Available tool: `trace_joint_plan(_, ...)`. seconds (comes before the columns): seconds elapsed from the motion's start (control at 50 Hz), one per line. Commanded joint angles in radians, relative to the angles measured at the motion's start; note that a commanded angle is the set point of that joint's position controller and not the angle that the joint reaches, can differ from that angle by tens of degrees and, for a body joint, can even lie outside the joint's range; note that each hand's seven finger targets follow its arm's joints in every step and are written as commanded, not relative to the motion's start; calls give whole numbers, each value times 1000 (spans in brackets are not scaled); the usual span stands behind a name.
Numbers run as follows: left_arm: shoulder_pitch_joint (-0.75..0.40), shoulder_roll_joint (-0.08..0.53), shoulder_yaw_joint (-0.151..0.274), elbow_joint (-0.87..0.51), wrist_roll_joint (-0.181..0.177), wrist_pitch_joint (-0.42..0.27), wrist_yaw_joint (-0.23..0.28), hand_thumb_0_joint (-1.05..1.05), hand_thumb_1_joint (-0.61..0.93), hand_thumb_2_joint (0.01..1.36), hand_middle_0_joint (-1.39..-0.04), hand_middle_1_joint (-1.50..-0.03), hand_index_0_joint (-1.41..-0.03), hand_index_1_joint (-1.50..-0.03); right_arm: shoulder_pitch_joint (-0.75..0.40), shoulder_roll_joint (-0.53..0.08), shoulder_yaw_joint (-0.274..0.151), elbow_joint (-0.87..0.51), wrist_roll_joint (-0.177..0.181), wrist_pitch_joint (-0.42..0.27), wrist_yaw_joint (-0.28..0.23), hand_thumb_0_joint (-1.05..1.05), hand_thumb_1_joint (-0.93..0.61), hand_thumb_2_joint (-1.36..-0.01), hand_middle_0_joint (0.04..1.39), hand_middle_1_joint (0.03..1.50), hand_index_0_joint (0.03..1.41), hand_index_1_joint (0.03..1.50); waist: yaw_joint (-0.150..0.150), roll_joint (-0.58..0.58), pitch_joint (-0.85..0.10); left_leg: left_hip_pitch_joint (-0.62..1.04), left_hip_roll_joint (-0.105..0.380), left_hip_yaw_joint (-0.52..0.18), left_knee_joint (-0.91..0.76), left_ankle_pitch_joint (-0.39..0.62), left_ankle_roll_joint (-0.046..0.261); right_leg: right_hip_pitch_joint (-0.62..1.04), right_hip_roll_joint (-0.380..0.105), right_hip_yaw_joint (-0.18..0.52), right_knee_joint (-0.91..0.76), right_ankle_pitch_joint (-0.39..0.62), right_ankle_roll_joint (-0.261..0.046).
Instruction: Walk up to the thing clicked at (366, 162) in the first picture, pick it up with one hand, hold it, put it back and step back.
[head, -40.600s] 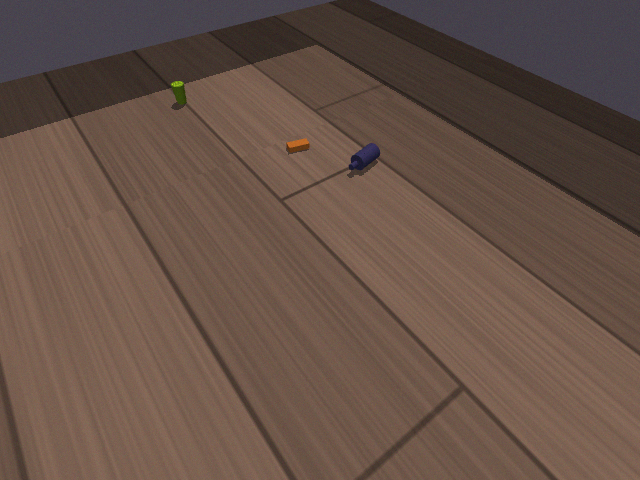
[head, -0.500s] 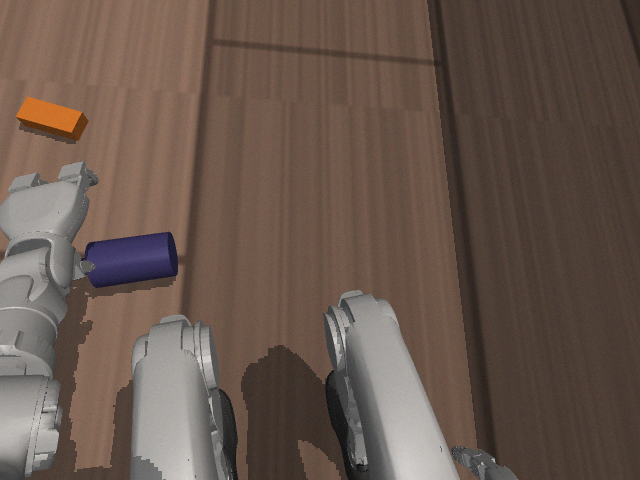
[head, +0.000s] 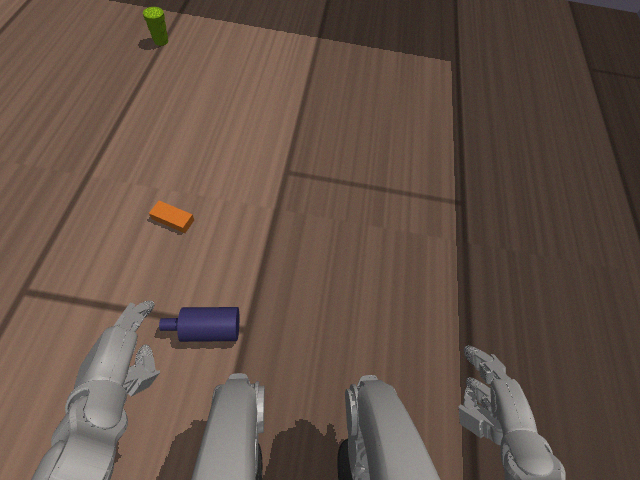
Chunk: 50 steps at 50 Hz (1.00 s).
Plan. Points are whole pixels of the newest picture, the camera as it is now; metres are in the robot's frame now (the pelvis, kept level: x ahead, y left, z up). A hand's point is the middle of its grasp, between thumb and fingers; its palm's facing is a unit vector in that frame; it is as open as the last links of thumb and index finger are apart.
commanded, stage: home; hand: left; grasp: from above
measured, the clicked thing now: (199, 324) +0.47 +0.25 -0.53
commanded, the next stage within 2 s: none
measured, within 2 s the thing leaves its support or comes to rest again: neither
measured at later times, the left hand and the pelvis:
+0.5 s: hand (104, 388) +0.22 +0.18 +0.10, palm faces +0.11 -0.97 -0.21, open 7.4 cm; pelvis +0.06 +0.00 +0.14, yaw +3 degrees
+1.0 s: hand (99, 394) +0.22 +0.19 +0.10, palm faces +0.10 -0.98 -0.20, open 7.4 cm; pelvis +0.07 +0.00 +0.15, yaw +3 degrees
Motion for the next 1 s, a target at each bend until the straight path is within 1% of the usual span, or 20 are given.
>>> trace_joint_plan(0.0, -48, 112, 70, -298, -123, 18, 24, 0, 900, 899, -199, -298, -199, -298, 45, -133, -38, -124, 1, -54, -40, 0, -900, -900, 200, 300, 200, 300, -33, 104, -313, 480, -1, -32, -415, -45, 25, 274, 15, 9, -343, 47, -33)
trace_joint_plan(0.08, 74, 77, 80, -349, -220, 59, 26, 0, 900, 899, -199, -298, -199, -298, 78, -110, -23, -148, 2, -76, -64, 0, -900, -900, 200, 300, 200, 300, -36, 76, -259, 564, -5, -22, -501, 15, 25, 406, 13, 14, -457, 83, -32)
trace_joint_plan(0.14, 157, 54, 92, -393, -266, 92, 24, 0, 900, 899, -199, -298, -199, -297, 104, -102, -15, -160, 1, -88, -83, 0, -900, -900, 200, 300, 200, 300, -24, 81, -237, 655, -2, -19, -564, 95, 21, 492, 11, 12, -518, 142, -33)
trace_joint_plan(0.16, 188, 36, 82, -398, -279, 106, 21, 0, 900, 899, -199, -298, -199, -297, 114, -98, -10, -159, 1, -92, -89, 0, -900, -900, 200, 300, 200, 300, -28, 82, -216, 681, 0, -23, -589, 122, 18, 517, 11, 10, -537, 164, -33)
trace_joint_plan(0.22, 273, 6, 100, -453, -328, 146, 20, 0, 900, 899, -199, -298, -199, -297, 143, -87, 0, -177, 0, -102, -112, 0, -900, -900, 200, 300, 200, 300, -22, 64, -185, 746, -2, -17, -655, 171, 17, 616, 13, 6, -618, 205, -30)
trace_joint_plan(0.24, 302, -8, 92, -478, -343, 160, 18, 0, 900, 899, -199, -297, -199, -297, 150, -83, 7, -189, 1, -106, -120, 0, -900, -900, 200, 300, 200, 300, -23, 52, -174, 764, -6, -14, -675, 189, 18, 649, 13, 3, -645, 223, -29)
trace_joint_plan(0.26, 333, -9, 109, -497, -359, 174, 17, 0, 900, 899, -199, -298, -199, -297, 160, -82, 6, -194, -1, -110, -127, 0, -900, -900, 200, 300, 200, 300, -21, 51, -165, 779, -10, 3, -683, 215, 20, 687, 13, 6, -678, 246, -27)
trace_joint_plan(0.32, 389, -24, 113, -572, -390, 204, 10, 0, 900, 899, -199, -298, -199, -297, 176, -71, 12, -210, -1, -126, -149, 0, -900, -900, 200, 300, 200, 300, -17, 35, -132, 829, -18, 24, -724, 262, 23, 758, 12, 7, -750, 285, -24)
trace_joint_plan(0.36, 438, -30, 124, -604, -399, 215, 5, 0, 900, 899, -199, -297, -199, -297, 180, -67, 10, -214, -8, -140, -160, 0, -900, -900, 200, 300, 200, 300, -17, 31, -117, 856, -18, 26, -740, 303, 23, 792, 14, 4, -774, 322, -21)
trace_joint_plan(0.38, 462, -42, 114, -598, -404, 221, -2, 0, 900, 899, -199, -297, -199, -297, 184, -67, 11, -212, -10, -145, -164, 0, -899, -900, 200, 300, 200, 300, -12, 19, -97, 864, -16, 24, -752, 316, 23, 795, 14, -3, -777, 330, -21)
trace_joint_plan(0.42, 486, -38, 123, -599, -401, 226, -10, 0, 900, 899, -199, -297, -199, -297, 185, -67, 8, -221, -14, -153, -171, 0, -900, -900, 200, 300, 200, 300, -15, 15, -60, 873, -18, 24, -767, 314, 26, 799, 13, -2, -802, 330, -18)
trace_joint_plan(0.44, 491, -45, 110, -605, -398, 227, -18, 0, 900, 899, -199, -297, -199, -297, 185, -68, 7, -225, -16, -158, -173, 0, -900, -900, 200, 300, 200, 300, -16, -1, -43, 877, -18, 22, -781, 301, 27, 799, 12, -4, -811, 315, -18)
trace_joint_plan(0.54, 506, -43, 115, -615, -392, 222, -44, 0, 900, 899, -198, -297, -199, -296, 183, -81, -8, -225, -25, -184, -174, 0, -899, -900, 200, 300, 200, 300, -5, 6, -20, 908, -17, 32, -803, 317, 24, 814, 11, -10, -822, 315, -16)
trace_joint_plan(0.56, 493, -44, 103, -613, -390, 221, -49, 0, 900, 898, -198, -297, -199, -296, 184, -83, -10, -220, -27, -189, -174, 0, -899, -900, 200, 300, 200, 300, -14, 9, -18, 916, -17, 32, -803, 331, 23, 813, 12, -10, -821, 327, -17)
trace_joint_plan(0.62, 467, -30, 115, -588, -385, 213, -56, 0, 900, 899, -198, -297, -199, -296, 178, -90, -12, -217, -30, -200, -172, 0, -899, -900, 200, 300, 200, 300, -12, 3, 8, 910, -17, 29, -807, 308, 25, 801, 8, -11, -830, 306, -14)
trace_joint_plan(0.72, 455, -20, 123, -617, -379, 206, -58, 0, 900, 899, -198, -297, -199, -296, 173, -95, -16, -214, -32, -212, -169, 0, -899, -900, 200, 300, 200, 300, -1, 42, -34, 947, -15, 29, -812, 344, 19, 825, 8, -7, -814, 337, -18)
trace_joint_plan(0.74, 454, -28, 111, -615, -380, 204, -60, 0, 900, 899, -199, -297, -199, -296, 170, -96, -15, -208, -34, -214, -166, 0, -899, -900, 200, 300, 200, 300, -4, 43, -31, 955, -13, 26, -815, 354, 17, 831, 9, -11, -812, 340, -18)
trace_joint_plan(0.8, 460, -27, 112, -605, -375, 202, -56, 0, 900, 899, -198, -297, -199, -297, 171, -95, -14, -204, -36, -215, -166, 0, -900, -900, 200, 300, 200, 300, -6, 40, -43, 961, -14, 25, -805, 393, 17, 840, 9, -9, -808, 377, -19)
trace_joint_plan(0.96, 458, -31, 109, -602, -380, 201, -55, 0, 900, 899, -199, -297, -199, -297, 152, -91, -6, -202, -37, -217, -165, 0, -900, -900, 200, 300, 200, 300, 6, 27, -16, 938, -13, 21, -821, 319, 21, 833, 8, -13, -820, 317, -18)
trace_joint_plan(0.98, 457, -33, 104, -596, -379, 201, -56, 0, 900, 899, -199, -298, -199, -297, 155, -95, -8, -200, -37, -217, -165, 0, -900, -900, 200, 300, 200, 300, -1, 32, -21, 942, -11, 18, -827, 316, 19, 827, 10, -14, -816, 312, -19)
